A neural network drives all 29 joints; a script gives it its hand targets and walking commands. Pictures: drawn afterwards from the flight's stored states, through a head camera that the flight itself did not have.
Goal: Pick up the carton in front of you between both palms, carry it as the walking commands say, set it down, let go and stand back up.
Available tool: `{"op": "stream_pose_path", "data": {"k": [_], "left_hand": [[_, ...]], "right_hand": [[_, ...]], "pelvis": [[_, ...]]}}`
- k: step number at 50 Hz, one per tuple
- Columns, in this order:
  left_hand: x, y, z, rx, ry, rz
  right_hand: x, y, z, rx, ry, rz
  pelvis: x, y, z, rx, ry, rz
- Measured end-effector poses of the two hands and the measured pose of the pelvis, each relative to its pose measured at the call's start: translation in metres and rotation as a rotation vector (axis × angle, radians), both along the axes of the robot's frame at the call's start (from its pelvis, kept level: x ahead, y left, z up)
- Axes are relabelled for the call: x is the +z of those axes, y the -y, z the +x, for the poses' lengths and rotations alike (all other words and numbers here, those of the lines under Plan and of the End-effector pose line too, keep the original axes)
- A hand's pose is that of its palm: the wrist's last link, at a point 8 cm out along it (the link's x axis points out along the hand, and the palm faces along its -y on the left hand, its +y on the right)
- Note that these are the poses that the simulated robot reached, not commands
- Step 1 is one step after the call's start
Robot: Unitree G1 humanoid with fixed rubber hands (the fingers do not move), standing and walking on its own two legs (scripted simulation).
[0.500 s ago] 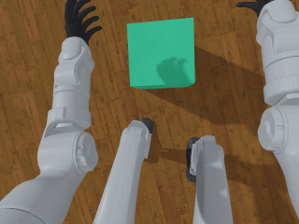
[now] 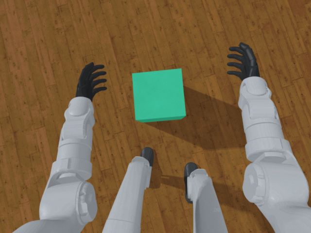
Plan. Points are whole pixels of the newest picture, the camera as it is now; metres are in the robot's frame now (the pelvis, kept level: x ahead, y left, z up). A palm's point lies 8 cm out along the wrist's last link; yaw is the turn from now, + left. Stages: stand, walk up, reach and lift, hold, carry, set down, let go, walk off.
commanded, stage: let go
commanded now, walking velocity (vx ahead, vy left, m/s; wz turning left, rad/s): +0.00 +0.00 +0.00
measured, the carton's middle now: (159, 99) +0.47 +0.09 -0.55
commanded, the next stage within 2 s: stand in 1.16 s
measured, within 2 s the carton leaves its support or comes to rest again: neither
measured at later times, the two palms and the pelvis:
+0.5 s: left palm (43, 166) +0.23 +0.25 +0.02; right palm (293, 148) +0.32 -0.19 +0.00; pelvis +0.06 +0.01 +0.09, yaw +2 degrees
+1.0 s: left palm (48, 171) +0.23 +0.23 +0.04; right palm out of the picture +0.25 -0.24 +0.04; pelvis +0.08 -0.01 +0.10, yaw +3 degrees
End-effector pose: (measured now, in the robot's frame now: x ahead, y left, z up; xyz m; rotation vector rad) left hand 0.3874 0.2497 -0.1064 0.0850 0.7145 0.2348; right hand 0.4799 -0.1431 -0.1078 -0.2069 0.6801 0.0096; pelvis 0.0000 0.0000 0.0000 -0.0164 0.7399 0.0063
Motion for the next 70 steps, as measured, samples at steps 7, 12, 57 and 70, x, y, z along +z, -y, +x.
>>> {"op": "stream_pose_path", "data": {"k": [7, 12, 57, 70], "left_hand": [[0.041, -0.011, -0.043, -0.102, -0.06, 0.017], [0.067, -0.017, -0.073, -0.118, -0.075, 0.016], [0.145, 0.005, -0.162, -0.097, -0.118, 0.061], [0.111, -0.043, -0.187, -0.093, -0.216, 0.14]], "right_hand": [[0.033, 0.012, -0.061, -0.059, -0.023, -0.015], [0.058, 0.018, -0.085, -0.046, -0.025, -0.013], [0.142, 0.083, -0.233, -0.06, -0.087, -0.011], [0.137, 0.13, -0.258, -0.125, -0.203, -0.235]], "pelvis": [[0.033, -0.008, 0.017, 0.003, 0.137, -0.002], [0.051, -0.013, 0.032, 0.011, 0.229, 0.002], [0.1, 0.004, 0.077, 0.038, 0.808, 0.048], [0.097, -0.009, 0.079, 0.027, 0.74, 0.023]]}}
